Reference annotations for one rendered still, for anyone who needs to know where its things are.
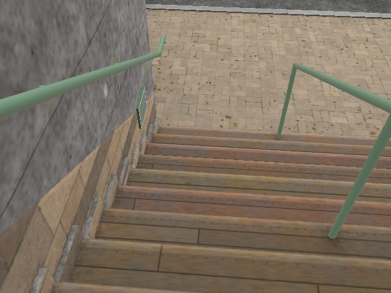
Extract stairs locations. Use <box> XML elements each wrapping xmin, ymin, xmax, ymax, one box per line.
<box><xmin>51</xmin><ymin>125</ymin><xmax>391</xmax><ymax>293</ymax></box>

